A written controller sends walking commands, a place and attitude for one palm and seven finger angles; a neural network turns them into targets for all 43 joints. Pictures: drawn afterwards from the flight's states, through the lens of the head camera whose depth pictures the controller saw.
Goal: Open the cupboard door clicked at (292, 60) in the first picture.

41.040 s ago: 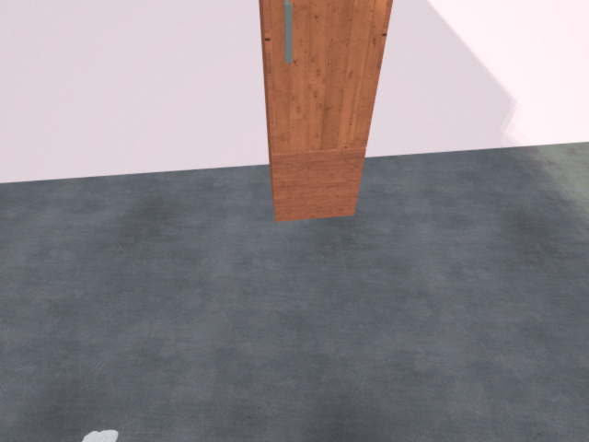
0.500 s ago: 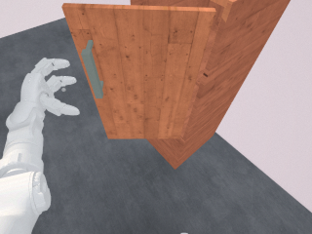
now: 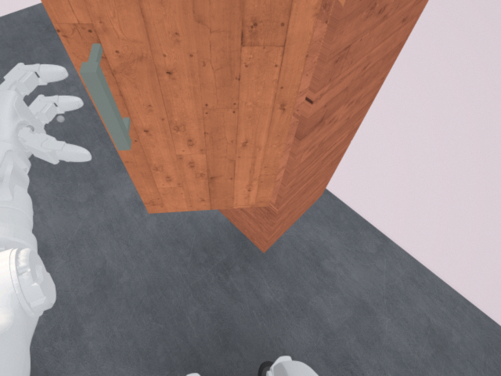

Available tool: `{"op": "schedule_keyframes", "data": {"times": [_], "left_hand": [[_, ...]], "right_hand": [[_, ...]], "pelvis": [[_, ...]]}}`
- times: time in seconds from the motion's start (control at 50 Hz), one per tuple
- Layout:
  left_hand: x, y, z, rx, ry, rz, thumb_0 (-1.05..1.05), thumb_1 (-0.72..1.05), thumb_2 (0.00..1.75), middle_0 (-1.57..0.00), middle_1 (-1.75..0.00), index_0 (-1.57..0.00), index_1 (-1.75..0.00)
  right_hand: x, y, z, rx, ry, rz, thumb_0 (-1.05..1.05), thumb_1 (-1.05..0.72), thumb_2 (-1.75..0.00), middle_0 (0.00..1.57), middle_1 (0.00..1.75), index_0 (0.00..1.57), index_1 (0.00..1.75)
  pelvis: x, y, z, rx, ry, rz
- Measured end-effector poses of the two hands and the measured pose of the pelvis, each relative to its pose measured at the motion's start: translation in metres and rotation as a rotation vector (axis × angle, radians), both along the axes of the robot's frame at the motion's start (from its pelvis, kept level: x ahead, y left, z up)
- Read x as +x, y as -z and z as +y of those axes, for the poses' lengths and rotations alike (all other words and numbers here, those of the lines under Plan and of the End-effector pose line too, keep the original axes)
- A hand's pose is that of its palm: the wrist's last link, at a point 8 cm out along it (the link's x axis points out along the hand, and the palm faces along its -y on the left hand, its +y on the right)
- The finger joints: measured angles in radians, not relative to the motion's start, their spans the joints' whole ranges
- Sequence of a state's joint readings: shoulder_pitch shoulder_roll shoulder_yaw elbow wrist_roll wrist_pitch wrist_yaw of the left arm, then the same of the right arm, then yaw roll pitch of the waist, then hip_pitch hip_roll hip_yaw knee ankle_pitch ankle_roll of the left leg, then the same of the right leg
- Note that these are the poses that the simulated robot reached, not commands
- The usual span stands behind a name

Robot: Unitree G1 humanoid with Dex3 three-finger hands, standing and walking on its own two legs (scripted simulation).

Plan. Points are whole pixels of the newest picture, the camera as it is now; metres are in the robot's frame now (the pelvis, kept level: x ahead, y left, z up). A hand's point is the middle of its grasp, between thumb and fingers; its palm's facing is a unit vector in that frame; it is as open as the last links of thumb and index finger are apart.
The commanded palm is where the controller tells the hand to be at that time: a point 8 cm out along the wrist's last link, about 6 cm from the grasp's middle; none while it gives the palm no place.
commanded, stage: move the hooked fingers beside the handle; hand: left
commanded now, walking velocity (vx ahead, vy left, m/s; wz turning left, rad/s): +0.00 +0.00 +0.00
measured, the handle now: (111, 102) +0.51 +0.19 +0.12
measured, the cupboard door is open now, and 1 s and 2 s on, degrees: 50 50 51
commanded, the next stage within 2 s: slide the fingers in behind the handle in 0.60 s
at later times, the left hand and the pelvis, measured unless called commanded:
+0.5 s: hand (59, 124) +0.47 +0.25 +0.11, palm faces +0.02 -1.00 +0.02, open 14.0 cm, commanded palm +0.44 +0.29 +0.11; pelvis +0.01 +0.01 +0.00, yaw +1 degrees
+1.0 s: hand (76, 129) +0.46 +0.22 +0.12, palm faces +0.01 -1.00 +0.01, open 14.0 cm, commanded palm +0.44 +0.27 +0.11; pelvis -0.01 +0.00 +0.00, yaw +1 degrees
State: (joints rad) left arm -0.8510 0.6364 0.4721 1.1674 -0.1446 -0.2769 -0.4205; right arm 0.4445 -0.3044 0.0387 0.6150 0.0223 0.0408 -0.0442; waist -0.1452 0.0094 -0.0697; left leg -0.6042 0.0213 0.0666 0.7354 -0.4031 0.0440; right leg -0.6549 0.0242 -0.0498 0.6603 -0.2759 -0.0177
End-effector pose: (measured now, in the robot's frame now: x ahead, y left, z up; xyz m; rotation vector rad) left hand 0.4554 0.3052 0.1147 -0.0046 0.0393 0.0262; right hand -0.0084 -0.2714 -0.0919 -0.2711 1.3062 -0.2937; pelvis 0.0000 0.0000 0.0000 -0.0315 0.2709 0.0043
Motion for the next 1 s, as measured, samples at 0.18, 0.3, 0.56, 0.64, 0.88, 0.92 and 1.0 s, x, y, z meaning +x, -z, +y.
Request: {"op": "schedule_keyframes", "data": {"times": [0.18, 0.3, 0.56, 0.64, 0.88, 0.92, 1.0], "left_hand": [[-0.011, 0.006, 0.007, -0.013, -0.002, -0.003, -0.02, -0.5, 0.3, -0.29, -1.2, -0.3, -1.2], [-0.009, 0.006, 0.007, -0.01, 0.003, 0.005, -0.02, -0.5, 0.3, -0.29, -1.2, -0.3, -1.2], [-0.01, 0.006, 0.002, -0.007, 0.004, -0.003, -0.02, -0.5, 0.3, -0.3, -1.2, -0.3, -1.2], [-0.015, 0.0, -0.001, -0.008, 0.005, -0.037, -0.02, -0.5, 0.3, -0.29, -1.2, -0.3, -1.2], [-0.023, 0.0, -0.013, -0.009, 0.005, -0.027, -0.02, -0.5, 0.3, -0.29, -1.2, -0.3, -1.2], [-0.023, -0.001, -0.017, -0.012, 0.009, -0.03, -0.02, -0.5, 0.3, -0.29, -1.2, -0.3, -1.2], [-0.021, -0.001, -0.027, -0.009, 0.012, -0.022, -0.02, -0.5, 0.3, -0.3, -1.2, -0.3, -1.2]], "right_hand": [[0.02, 0.002, 0.007, 0.011, -0.026, -0.022, 0.01, -0.9, -0.9, 0.2, 0.3, 0.2, 0.3], [0.041, 0.003, 0.012, 0.013, -0.058, -0.07, 0.01, -0.9, -0.9, 0.2, 0.3, 0.2, 0.3], [0.048, 0.006, 0.022, 0.04, -0.063, -0.097, 0.01, -0.9, -0.9, 0.21, 0.3, 0.2, 0.3], [0.042, 0.007, 0.023, 0.047, -0.058, -0.082, 0.01, -0.9, -0.9, 0.21, 0.3, 0.2, 0.3], [0.033, 0.006, 0.016, 0.037, -0.062, -0.095, 0.01, -0.9, -0.9, 0.2, 0.3, 0.2, 0.3], [0.032, 0.007, 0.014, 0.036, -0.065, -0.095, 0.01, -0.9, -0.9, 0.2, 0.3, 0.2, 0.3], [0.03, 0.008, 0.012, 0.036, -0.067, -0.102, 0.01, -0.9, -0.9, 0.2, 0.3, 0.2, 0.3]], "pelvis": [[0.004, 0.0, 0.003, -0.007, -0.012, -0.006], [0.004, 0.001, 0.007, -0.01, -0.023, -0.006], [0.004, 0.002, 0.011, -0.01, -0.016, -0.012], [0.005, 0.001, 0.011, -0.01, -0.017, -0.019], [-0.004, 0.001, 0.007, -0.005, -0.024, -0.039], [-0.006, 0.001, 0.006, -0.004, -0.025, -0.04], [-0.009, 0.002, 0.004, -0.001, -0.025, -0.04]]}}
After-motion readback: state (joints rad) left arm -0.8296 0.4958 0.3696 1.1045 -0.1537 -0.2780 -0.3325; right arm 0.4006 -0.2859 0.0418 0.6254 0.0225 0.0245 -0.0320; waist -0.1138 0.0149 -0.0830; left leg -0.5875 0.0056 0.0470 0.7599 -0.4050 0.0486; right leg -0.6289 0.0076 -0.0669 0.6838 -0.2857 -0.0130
